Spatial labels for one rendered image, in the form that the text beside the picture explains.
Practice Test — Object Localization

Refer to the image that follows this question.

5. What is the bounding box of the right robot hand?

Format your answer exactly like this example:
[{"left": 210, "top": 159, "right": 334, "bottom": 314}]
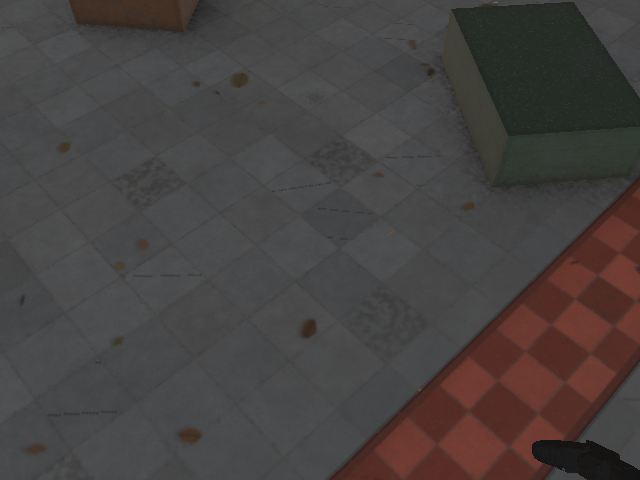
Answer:
[{"left": 532, "top": 440, "right": 640, "bottom": 480}]

